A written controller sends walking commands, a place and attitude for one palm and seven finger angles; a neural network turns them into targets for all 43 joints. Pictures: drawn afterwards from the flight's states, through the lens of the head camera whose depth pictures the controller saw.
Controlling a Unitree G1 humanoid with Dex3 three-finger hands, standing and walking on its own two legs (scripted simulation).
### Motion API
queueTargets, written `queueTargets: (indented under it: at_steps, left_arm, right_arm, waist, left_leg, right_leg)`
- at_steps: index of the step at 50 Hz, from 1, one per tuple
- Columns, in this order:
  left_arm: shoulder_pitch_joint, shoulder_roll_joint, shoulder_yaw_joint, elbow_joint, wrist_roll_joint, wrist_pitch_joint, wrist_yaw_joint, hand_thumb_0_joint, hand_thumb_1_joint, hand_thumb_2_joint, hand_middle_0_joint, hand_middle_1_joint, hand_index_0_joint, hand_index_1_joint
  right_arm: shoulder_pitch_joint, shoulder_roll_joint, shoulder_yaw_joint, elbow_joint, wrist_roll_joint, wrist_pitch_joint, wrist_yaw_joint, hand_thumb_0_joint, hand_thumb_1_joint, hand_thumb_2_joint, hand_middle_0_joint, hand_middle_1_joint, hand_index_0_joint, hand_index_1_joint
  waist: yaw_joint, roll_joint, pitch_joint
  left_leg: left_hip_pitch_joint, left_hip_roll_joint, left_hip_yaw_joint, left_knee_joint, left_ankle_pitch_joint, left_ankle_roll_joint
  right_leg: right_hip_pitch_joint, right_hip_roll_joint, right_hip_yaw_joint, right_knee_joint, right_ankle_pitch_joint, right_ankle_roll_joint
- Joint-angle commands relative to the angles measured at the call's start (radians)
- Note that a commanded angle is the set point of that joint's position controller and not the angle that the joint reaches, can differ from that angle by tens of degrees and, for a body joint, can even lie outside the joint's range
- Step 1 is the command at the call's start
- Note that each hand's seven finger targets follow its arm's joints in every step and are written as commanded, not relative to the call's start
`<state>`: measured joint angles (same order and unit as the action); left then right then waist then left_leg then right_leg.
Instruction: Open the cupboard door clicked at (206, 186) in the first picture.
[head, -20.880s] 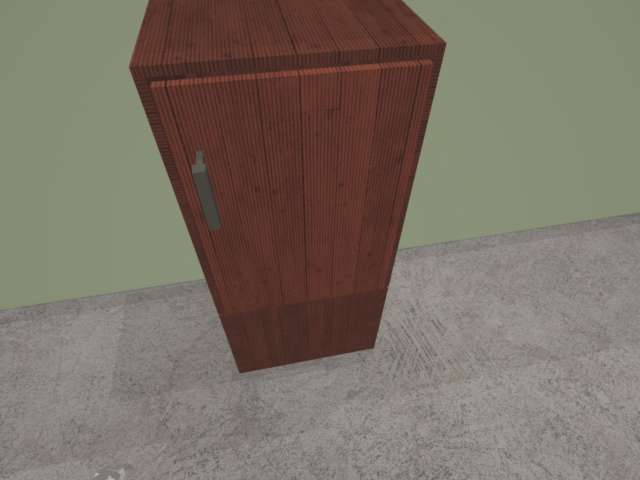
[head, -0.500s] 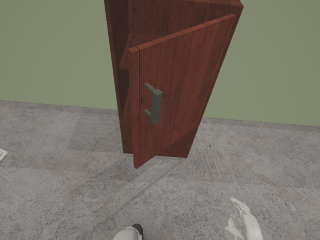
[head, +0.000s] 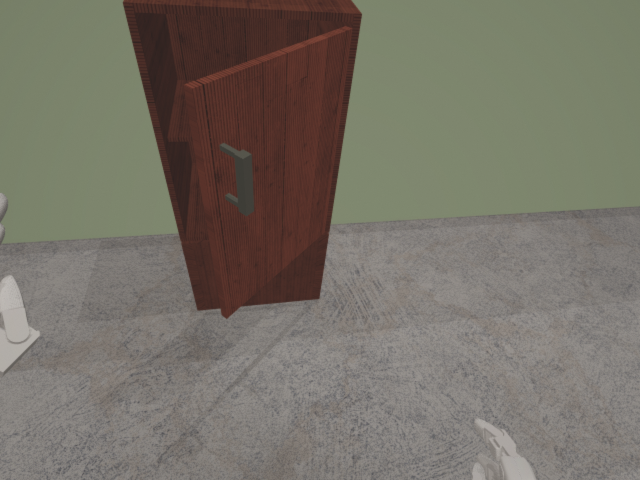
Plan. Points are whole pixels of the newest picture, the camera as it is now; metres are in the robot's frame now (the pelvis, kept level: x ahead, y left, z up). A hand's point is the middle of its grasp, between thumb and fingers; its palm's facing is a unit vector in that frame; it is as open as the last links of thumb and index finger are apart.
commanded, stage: stop stepping back and stand still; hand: left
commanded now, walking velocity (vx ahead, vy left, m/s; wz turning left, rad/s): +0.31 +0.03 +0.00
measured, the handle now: (236, 179) +0.59 +0.15 +0.05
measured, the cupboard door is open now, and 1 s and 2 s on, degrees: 43 43 43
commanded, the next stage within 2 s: let the arm hang, fingers relaxed in 1.28 s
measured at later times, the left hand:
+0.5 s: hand out of the picture +0.14 +0.27 +0.18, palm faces +0.47 -0.77 -0.44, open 7.4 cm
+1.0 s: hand out of the picture +0.17 +0.26 +0.17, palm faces +0.45 -0.75 -0.49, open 7.4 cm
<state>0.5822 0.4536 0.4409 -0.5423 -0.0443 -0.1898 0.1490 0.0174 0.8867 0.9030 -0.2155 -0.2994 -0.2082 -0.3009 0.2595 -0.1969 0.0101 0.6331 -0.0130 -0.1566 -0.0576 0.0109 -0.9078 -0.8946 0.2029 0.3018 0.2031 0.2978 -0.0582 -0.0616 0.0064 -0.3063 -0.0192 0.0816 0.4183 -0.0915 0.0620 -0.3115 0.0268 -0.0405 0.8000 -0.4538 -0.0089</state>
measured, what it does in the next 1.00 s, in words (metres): steps on the spot: right foot, then left foot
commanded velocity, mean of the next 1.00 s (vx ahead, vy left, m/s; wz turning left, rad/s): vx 0.08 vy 0.01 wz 0.00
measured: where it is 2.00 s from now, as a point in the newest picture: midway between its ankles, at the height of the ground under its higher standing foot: outside the picture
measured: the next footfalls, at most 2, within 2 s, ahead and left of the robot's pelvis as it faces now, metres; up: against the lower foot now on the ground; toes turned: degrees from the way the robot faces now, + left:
right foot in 0.10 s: +0.05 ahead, -0.08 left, +0.00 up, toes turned -5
left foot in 0.44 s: -0.05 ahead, +0.15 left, +0.00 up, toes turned +6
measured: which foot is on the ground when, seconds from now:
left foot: down 0.00-0.08, up 0.10-0.42, down 0.44-0.70, up 0.72-0.94, down 0.96-1.00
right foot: up 0.00-0.08, down 0.10-1.00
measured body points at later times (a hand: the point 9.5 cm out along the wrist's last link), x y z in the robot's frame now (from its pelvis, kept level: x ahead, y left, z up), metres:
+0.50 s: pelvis -0.06 +0.01 -0.01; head -0.06 +0.02 +0.44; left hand +0.11 +0.31 +0.20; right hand +0.10 -0.24 -0.08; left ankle -0.09 +0.15 -0.74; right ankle -0.05 -0.08 -0.72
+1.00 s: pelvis -0.02 +0.00 +0.00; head -0.01 +0.00 +0.45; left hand +0.14 +0.30 +0.20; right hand +0.14 -0.25 -0.09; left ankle -0.02 +0.11 -0.74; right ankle +0.01 -0.07 -0.74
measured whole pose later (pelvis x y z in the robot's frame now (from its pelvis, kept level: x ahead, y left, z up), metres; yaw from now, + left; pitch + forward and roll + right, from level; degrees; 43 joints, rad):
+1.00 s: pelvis -0.02 +0.00 +0.00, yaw +1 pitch -2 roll +0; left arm 0.57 0.41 0.43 -0.50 -0.03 -0.24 0.17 0.01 0.88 0.90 -0.22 -0.30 -0.21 -0.30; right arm 0.21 -0.23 -0.01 0.63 0.00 -0.10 -0.07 0.01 -0.91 -0.89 0.20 0.30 0.20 0.30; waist 0.00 0.00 0.06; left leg -0.21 0.02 0.03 0.51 -0.27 0.00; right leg -0.24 0.03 -0.13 0.48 -0.22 -0.07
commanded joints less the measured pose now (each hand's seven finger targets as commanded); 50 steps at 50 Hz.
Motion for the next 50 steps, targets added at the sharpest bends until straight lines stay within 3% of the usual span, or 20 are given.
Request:
queueTargets:
  at_steps: [1, 3, 4, 5, 6, 7, 11, 18, 20, 22, 24, 28, 32, 33, 35, 37, 41, 45, 48, 50]
  left_arm:
    - [0.053, 0.169, 0.151, -0.178, 0.014, -0.057, 0.034, 0.0, 0.9, 0.9, -0.2, -0.3, -0.2, -0.3]
    - [0.027, 0.156, 0.14, -0.102, 0.019, -0.044, 0.028, 0.0, 0.9, 0.9, -0.2, -0.3, -0.2, -0.3]
    - [-0.019, 0.169, 0.131, -0.084, 0.024, -0.036, 0.022, 0.0, 0.9, 0.9, -0.2, -0.3, -0.2, -0.3]
    - [-0.122, 0.177, 0.116, -0.112, 0.015, -0.042, 0.011, 0.0, 0.9, 0.9, -0.2, -0.3, -0.2, -0.3]
    - [-0.209, 0.195, 0.152, -0.108, 0.012, -0.066, 0.007, 0.0, 0.9, 0.9, -0.2, -0.3, -0.2, -0.3]
    - [-0.253, 0.211, 0.15, -0.09, 0.013, -0.076, -0.01, 0.0, 0.9, 0.9, -0.2, -0.3, -0.2, -0.3]
    - [-0.237, 0.102, 0.013, 0.046, 0.022, -0.072, -0.012, 0.0, 0.9, 0.9, -0.2, -0.3, -0.2, -0.3]
    - [-0.169, 0.15, 0.088, -0.13, 0.035, -0.087, 0.04, 0.0, 0.9, 0.9, -0.2, -0.3, -0.2, -0.3]
    - [-0.151, 0.153, 0.115, -0.177, 0.02, -0.092, 0.05, 0.0, 0.9, 0.9, -0.2, -0.3, -0.2, -0.3]
    - [-0.164, 0.137, 0.116, -0.242, 0.011, -0.108, 0.055, 0.0, 0.9, 0.9, -0.2, -0.3, -0.2, -0.3]
    - [-0.204, 0.168, 0.133, -0.208, 0.031, -0.118, 0.046, 0.0, 0.9, 0.9, -0.2, -0.3, -0.2, -0.3]
    - [-0.096, 0.111, 0.092, -0.121, 0.028, -0.084, 0.022, 0.0, 0.9, 0.9, -0.2, -0.3, -0.2, -0.3]
    - [-0.05, 0.12, 0.093, -0.098, 0.018, -0.071, 0.007, 0.0, 0.9, 0.9, -0.2, -0.3, -0.2, -0.3]
    - [-0.046, 0.14, 0.112, -0.083, 0.019, -0.072, 0.008, 0.0, 0.9, 0.9, -0.2, -0.3, -0.2, -0.3]
    - [-0.072, 0.183, 0.148, -0.092, 0.017, -0.077, 0.014, 0.0, 0.9, 0.9, -0.2, -0.3, -0.2, -0.3]
    - [-0.057, 0.167, 0.148, -0.078, 0.018, -0.086, 0.02, 0.0, 0.9, 0.9, -0.2, -0.3, -0.2, -0.3]
    - [-0.039, 0.183, 0.181, -0.127, 0.02, -0.11, 0.041, 0.0, 0.9, 0.9, -0.2, -0.3, -0.2, -0.3]
    - [-0.022, 0.135, 0.136, -0.136, 0.01, -0.105, 0.048, 0.0, 0.9, 0.9, -0.2, -0.3, -0.2, -0.3]
    - [-0.035, 0.121, 0.109, -0.142, 0.005, -0.101, 0.039, 0.0, 0.9, 0.9, -0.2, -0.3, -0.2, -0.3]
    - [-0.027, 0.123, 0.116, -0.097, 0.009, -0.094, 0.034, 0.0, 0.9, 0.9, -0.2, -0.3, -0.2, -0.3]
  right_arm:
    - [-0.14, -0.136, -0.056, -0.167, -0.001, -0.031, -0.016, 0.0, -0.9, -0.9, 0.2, 0.3, 0.2, 0.3]
    - [-0.136, -0.12, -0.062, -0.152, -0.001, -0.01, -0.021, 0.0, -0.9, -0.9, 0.2, 0.3, 0.2, 0.3]
    - [-0.128, -0.114, -0.069, -0.138, 0.008, 0.008, -0.018, 0.0, -0.9, -0.9, 0.2, 0.3, 0.2, 0.3]
    - [-0.133, -0.154, -0.078, -0.129, 0.007, 0.012, -0.023, 0.0, -0.9, -0.9, 0.2, 0.3, 0.2, 0.3]
    - [-0.129, -0.167, -0.08, -0.09, -0.015, 0.009, -0.02, 0.0, -0.9, -0.9, 0.2, 0.3, 0.2, 0.3]
    - [-0.113, -0.148, -0.07, -0.081, -0.014, 0.01, -0.007, 0.0, -0.9, -0.9, 0.2, 0.3, 0.2, 0.3]
    - [-0.139, -0.14, -0.065, -0.094, 0.014, 0.002, -0.03, 0.0, -0.9, -0.9, 0.2, 0.3, 0.2, 0.3]
    - [-0.12, -0.103, -0.052, -0.124, -0.009, -0.053, -0.063, 0.0, -0.9, -0.9, 0.2, 0.3, 0.2, 0.3]
    - [-0.097, -0.11, -0.052, -0.136, -0.008, -0.054, -0.069, 0.0, -0.9, -0.9, 0.2, 0.3, 0.2, 0.3]
    - [-0.088, -0.148, -0.063, -0.161, -0.002, -0.047, -0.059, 0.0, -0.9, -0.9, 0.2, 0.3, 0.2, 0.3]
    - [-0.093, -0.137, -0.07, -0.139, 0.004, -0.055, -0.04, 0.0, -0.9, -0.9, 0.2, 0.3, 0.2, 0.3]
    - [-0.075, -0.122, -0.064, -0.114, 0.011, -0.058, -0.012, 0.0, -0.9, -0.9, 0.2, 0.3, 0.2, 0.3]
    - [-0.096, -0.14, -0.062, -0.131, 0.013, -0.042, -0.002, 0.0, -0.9, -0.9, 0.2, 0.3, 0.2, 0.3]
    - [-0.099, -0.131, -0.06, -0.132, 0.015, -0.037, 0.0, 0.0, -0.9, -0.9, 0.2, 0.3, 0.2, 0.3]
    - [-0.113, -0.105, -0.056, -0.156, 0.024, -0.03, 0.001, 0.0, -0.9, -0.9, 0.2, 0.3, 0.2, 0.3]
    - [-0.099, -0.109, -0.064, -0.126, 0.029, -0.007, 0.002, 0.0, -0.9, -0.9, 0.2, 0.3, 0.2, 0.3]
    - [-0.157, -0.086, -0.037, -0.155, 0.021, 0.009, -0.018, 0.0, -0.9, -0.9, 0.2, 0.3, 0.2, 0.3]
    - [-0.115, -0.1, -0.042, -0.146, 0.01, 0.005, -0.022, 0.0, -0.9, -0.9, 0.2, 0.3, 0.2, 0.3]
    - [-0.135, -0.146, -0.06, -0.164, 0.012, 0.002, -0.02, 0.0, -0.9, -0.9, 0.2, 0.3, 0.2, 0.3]
    - [-0.128, -0.136, -0.055, -0.16, 0.019, 0.001, -0.018, 0.0, -0.9, -0.9, 0.2, 0.3, 0.2, 0.3]
  waist:
    - [0.069, 0.36, -0.039]
    - [0.083, 0.129, -0.015]
    - [0.073, -0.175, 0.009]
    - [0.058, -0.239, 0.07]
    - [0.037, -0.114, 0.079]
    - [0.018, -0.115, -0.007]
    - [0.034, 0.036, 0.044]
    - [0.067, -0.163, -0.092]
    - [0.046, -0.003, -0.112]
    - [0.04, 0.396, -0.108]
    - [0.04, 0.286, -0.012]
    - [0.039, 0.309, 0.03]
    - [0.05, 0.237, -0.022]
    - [0.054, 0.152, -0.041]
    - [0.049, -0.116, -0.097]
    - [0.043, -0.085, -0.119]
    - [0.057, -0.017, -0.142]
    - [0.046, 0.02, -0.095]
    - [0.067, 0.177, -0.022]
    - [0.062, 0.205, -0.029]
  left_leg:
    - [-0.352, 0.183, -0.165, -0.328, -0.671, -0.039]
    - [-0.386, 0.094, -0.084, 0.005, -0.578, -0.062]
    - [-0.31, 0.001, -0.007, 0.477, -0.421, -0.068]
    - [-0.4, -0.009, -0.092, 0.766, -0.338, -0.077]
    - [-0.407, 0.014, -0.122, 0.88, -0.278, -0.088]
    - [-0.343, 0.057, -0.125, 0.919, -0.191, -0.099]
    - [-0.345, 0.068, -0.053, 0.724, -0.117, -0.068]
    - [0.001, 0.02, 0.068, 0.113, -0.301, -0.02]
    - [0.132, 0.02, 0.052, -0.041, -0.261, -0.014]
    - [0.334, 0.274, -0.351, -0.125, -0.159, 0.072]
    - [0.313, 0.391, -0.426, -0.165, 0.117, 0.14]
    - [0.14, 0.274, -0.147, -0.072, 0.211, 0.08]
    - [-0.042, 0.223, -0.069, 0.072, 0.122, 0.025]
    - [-0.067, 0.183, -0.049, 0.167, 0.033, 0.005]
    - [-0.146, 0.018, -0.03, 0.487, -0.385, -0.054]
    - [-0.099, 0.053, -0.109, 0.613, -0.398, -0.063]
    - [-0.032, 0.055, -0.071, 0.358, -0.326, -0.066]
    - [0.102, 0.026, -0.037, 0.05, -0.133, -0.051]
    - [0.064, 0.16, -0.205, -0.089, -0.055, -0.007]
    - [0.017, 0.164, -0.198, -0.086, 0.012, -0.006]
  right_leg:
    - [0.361, 0.051, -0.122, -0.118, -0.08, -0.032]
    - [0.364, -0.023, -0.015, -0.402, -0.106, -0.071]
    - [0.107, -0.25, 0.317, -0.613, -0.233, -0.149]
    - [-0.075, -0.428, 0.597, -0.751, -0.366, -0.197]
    - [-0.121, -0.45, 0.543, -0.744, -0.276, -0.211]
    - [-0.161, -0.407, 0.446, -0.702, -0.331, -0.194]
    - [-0.09, -0.286, 0.275, -0.666, -0.286, -0.113]
    - [0.083, -0.26, 0.224, -0.603, -0.233, -0.128]
    - [0.093, -0.18, 0.153, -0.433, -0.06, -0.099]
    - [-0.183, -0.03, 0.004, -0.039, 0.034, -0.013]
    - [-0.363, -0.026, 0.002, 0.181, -0.065, 0.008]
    - [-0.137, -0.048, -0.057, -0.055, 0.117, 0.016]
    - [0.235, -0.003, -0.089, -0.293, 0.253, 0.009]
    - [0.279, -0.051, -0.003, -0.343, 0.299, -0.009]
    - [0.249, -0.322, 0.396, -0.49, 0.543, -0.129]
    - [0.184, -0.337, 0.365, -0.528, 0.488, -0.077]
    - [0.221, -0.282, 0.205, -0.479, 0.493, -0.112]
    - [0.164, -0.223, 0.155, -0.505, 0.289, -0.066]
    - [0.129, -0.11, 0.11, -0.421, 0.214, 0.002]
    - [0.174, -0.071, 0.09, -0.388, 0.319, 0.01]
